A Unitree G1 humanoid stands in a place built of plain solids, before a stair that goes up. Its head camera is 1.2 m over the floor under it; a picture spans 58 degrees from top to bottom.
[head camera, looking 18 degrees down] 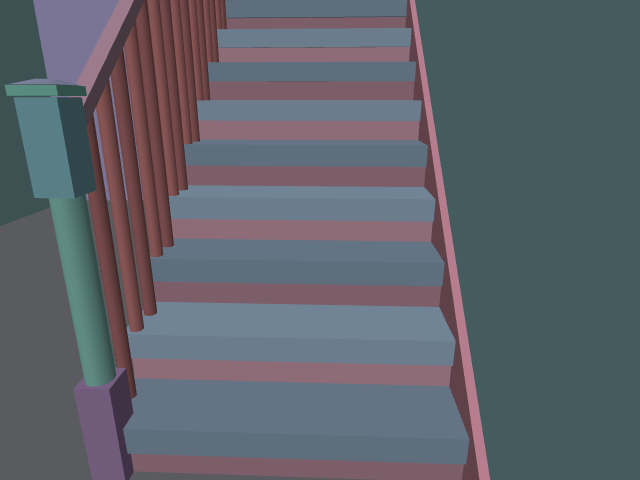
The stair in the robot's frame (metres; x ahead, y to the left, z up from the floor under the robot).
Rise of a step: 0.20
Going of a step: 0.24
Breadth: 1.20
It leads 2 degrees to the right of straight ahead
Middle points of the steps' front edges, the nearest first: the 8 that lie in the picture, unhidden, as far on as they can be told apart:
1.11 0.08 0.19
1.36 0.12 0.39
1.60 0.11 0.59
1.84 0.10 0.79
2.09 0.09 0.99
2.33 0.08 1.19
2.57 0.07 1.40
2.81 0.06 1.60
